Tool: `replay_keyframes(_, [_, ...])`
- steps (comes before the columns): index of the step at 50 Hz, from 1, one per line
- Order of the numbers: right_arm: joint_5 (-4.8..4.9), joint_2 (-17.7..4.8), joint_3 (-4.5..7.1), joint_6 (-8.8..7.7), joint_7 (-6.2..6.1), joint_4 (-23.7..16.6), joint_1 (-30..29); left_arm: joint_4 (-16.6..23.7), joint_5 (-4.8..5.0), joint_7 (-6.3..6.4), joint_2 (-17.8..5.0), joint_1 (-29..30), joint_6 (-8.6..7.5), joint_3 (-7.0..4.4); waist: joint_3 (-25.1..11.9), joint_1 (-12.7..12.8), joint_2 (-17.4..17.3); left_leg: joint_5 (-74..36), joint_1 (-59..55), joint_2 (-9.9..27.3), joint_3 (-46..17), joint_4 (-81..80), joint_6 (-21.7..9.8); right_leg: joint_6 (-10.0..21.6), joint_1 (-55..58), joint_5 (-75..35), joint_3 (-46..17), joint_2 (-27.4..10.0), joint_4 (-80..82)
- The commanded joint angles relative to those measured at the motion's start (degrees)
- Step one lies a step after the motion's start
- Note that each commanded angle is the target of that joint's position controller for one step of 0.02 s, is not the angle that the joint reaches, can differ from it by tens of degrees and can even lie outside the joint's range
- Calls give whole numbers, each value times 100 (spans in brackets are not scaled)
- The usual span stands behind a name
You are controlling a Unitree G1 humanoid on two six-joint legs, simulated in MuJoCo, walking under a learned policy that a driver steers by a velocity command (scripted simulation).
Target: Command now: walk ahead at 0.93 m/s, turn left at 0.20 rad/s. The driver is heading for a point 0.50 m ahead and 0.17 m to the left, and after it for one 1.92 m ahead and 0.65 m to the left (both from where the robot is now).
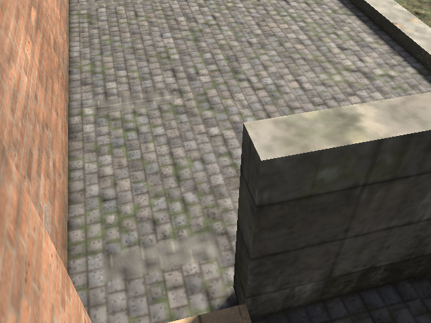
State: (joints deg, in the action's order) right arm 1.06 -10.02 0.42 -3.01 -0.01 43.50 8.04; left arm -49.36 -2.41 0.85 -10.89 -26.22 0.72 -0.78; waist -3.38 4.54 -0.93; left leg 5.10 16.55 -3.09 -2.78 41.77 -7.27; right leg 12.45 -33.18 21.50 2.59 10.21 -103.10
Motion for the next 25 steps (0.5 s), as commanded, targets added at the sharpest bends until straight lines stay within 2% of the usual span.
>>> replay_keyframes(1, [-25, -1125, 356, -158, 2, 841, 2393, 876, -90, 125, -436, 1367, -346, -49, 506, -929, -1428, -2178, -3251, 1046, -1647, 406, -705, -650, -4517, 823, -615, -585, 160])
replay_keyframes(2, [-44, -856, 280, -202, -83, 880, 2453, 866, -193, 162, -526, 1661, -394, -65, 818, -1049, -1048, -2335, -3042, 934, -1599, 592, -665, -808, -4852, 811, -596, -697, 779])
replay_keyframes(3, [-65, -789, 231, -217, -154, 856, 2330, 858, -225, 158, -417, 1836, -454, -43, 898, -972, -886, -2758, -2536, 949, -1888, 835, -783, -889, -4708, 949, -585, -741, 1284])
replay_keyframes(4, [25, -408, 134, -149, -334, 630, 1601, 1252, -289, 79, -329, 2065, -468, 110, 510, -507, -173, -2371, -545, 558, -1712, 295, -818, -1149, -2568, -737, -490, -617, 3729])
replay_keyframes(5, [-49, -885, 253, -225, -336, 512, 1146, 952, -261, 8, -180, 1358, -504, 71, -140, -203, -1063, -1296, 939, 974, -2655, 45, -1063, -993, -263, -2818, -521, -737, 3526])
replay_keyframes(6, [19, -1056, 299, -218, -276, 424, 422, 570, -189, 72, -427, 938, -400, -58, -145, 129, -1218, -1012, 2451, 1207, -3001, 237, -1080, -1047, 1161, -2764, -308, -638, 2686])
replay_keyframes(7, [144, -656, 236, -339, -207, 480, 549, 653, -243, 99, -677, 1393, -526, -83, 40, 0, -395, 397, 2042, 523, -2802, 1626, -969, -1034, 469, -4204, -699, -843, 3440])
replay_keyframes(8, [128, -616, 204, -443, -139, 379, 375, 663, -175, 116, -607, 1676, -592, -54, 298, -12, -22, 249, 2181, 225, -2363, 2363, -889, -1091, 470, -3792, -219, -515, 4039])
replay_keyframes(9, [20, -395, 204, -521, -170, 512, 951, 822, -107, 25, -128, 1571, -753, 234, -19, -317, 648, 1909, 2657, -809, -1395, 2605, -467, -1285, 2431, -5855, 235, -296, 6263])
replay_keyframes(10, [64, -841, 335, -485, -223, 765, 1007, 776, 12, -14, 213, 1479, -772, 291, -25, -259, 71, 1658, 2846, -703, -1210, 2929, -434, -1262, 3563, -6217, 343, -314, 6762])
replay_keyframes(11, [10, -1076, 431, -233, -256, 757, 924, 705, 276, -48, 91, 1142, -626, 225, 207, -102, -423, 1389, 2582, -442, -1242, 3296, -574, -1194, 3841, -5403, -1, -765, 7886])
replay_keyframes(12, [84, -1262, 504, -57, -341, 853, 1094, 471, 229, -124, -481, 738, -541, -15, 635, -78, -566, 837, 2658, -243, -1508, 4392, -626, -889, 4023, -4647, -591, -1440, 8410])
replay_keyframes(13, [20, -1057, 501, 73, -275, 831, 1593, 263, 263, -148, -834, 509, -486, -136, 934, -248, 299, 3512, 3158, -477, -1364, 5630, -604, -700, 4394, -4986, -1254, -2110, 8969])
replay_keyframes(14, [303, -604, 413, 96, -178, 571, 1900, 330, 71, -164, -1041, -69, -497, -129, -74, -441, 684, 5042, 4259, -764, -958, 7303, -427, -691, 5829, -8285, -1542, -2949, 6108])
replay_keyframes(15, [225, -494, 282, 112, -277, 514, 2263, 191, 54, -260, -1086, -513, -485, -146, -775, -432, 1386, 4782, 5257, -256, -807, 7753, -368, -473, 6725, -8414, -1835, -3664, 5297])
replay_keyframes(16, [-134, -688, 300, 139, -294, 669, 1813, 150, 187, -295, -1070, -777, -526, -278, -798, -6, 1209, 4157, 5610, 105, -798, 7961, -396, -247, 6322, -6767, -2037, -3596, 5551])
replay_keyframes(17, [-197, -807, 359, 110, -233, 508, 1332, 144, 218, -283, -1118, -742, -586, -288, -637, 1, 803, 3480, 5737, 179, -792, 8063, -361, -66, 5592, -6116, -2214, -3652, 5691])
replay_keyframes(18, [-96, -965, 450, 57, -182, 299, 1027, 354, 122, -226, -1162, -67, -599, -317, -332, -361, 50, 2018, 5182, 373, -945, 6723, -169, -47, 4042, -4944, -1996, -3692, 6171])
replay_keyframes(19, [-190, -547, 399, 73, -198, 185, 911, 195, 25, -295, -1090, -108, -672, -289, 381, -422, 609, 1228, 5488, 595, -1233, 5997, -71, -80, 3145, -5560, -2237, -4049, 5980])
replay_keyframes(20, [-37, -492, 368, 156, -242, -71, 829, 286, 9, -266, -898, 234, -703, -193, 829, -713, 463, -340, 4768, 805, -1208, 3993, 318, -402, 1836, -4462, -1819, -4115, 6421])
replay_keyframes(21, [-211, -500, 435, 348, -276, 28, 732, 249, 78, -231, -934, 421, -759, -167, 1002, -766, 225, -613, 3676, 758, -1015, 3741, 627, -350, 533, -3508, -1941, -3906, 6648])
replay_keyframes(22, [-291, -552, 550, 529, -218, 194, 1187, 241, 17, -256, -1213, 664, -828, -220, 788, -934, 478, -926, 2784, 526, -377, 4197, 692, -344, 33, -2974, -1501, -3652, 6382])
replay_keyframes(23, [-259, -550, 596, 556, -132, -30, 994, 175, 14, -218, -948, 1085, -992, -184, 868, -1057, 812, -2535, 3219, 679, -746, 3220, 708, -794, 354, -1230, -970, -3235, 6095])
replay_keyframes(24, [-149, -419, 561, 518, -34, -119, 692, 150, 118, -206, -810, 1188, -1061, -120, 1017, -946, 914, -3208, 3165, 635, -632, 2687, 581, -1019, 230, -95, -622, -3032, 5962])
replay_keyframes(25, [-26, -332, 500, 453, 86, -210, 693, 145, 166, -181, -830, 1394, -1127, -103, 1023, -1168, 629, -4612, 2133, 771, -639, 1718, 494, -1274, -448, 1081, -257, -2946, 6077])
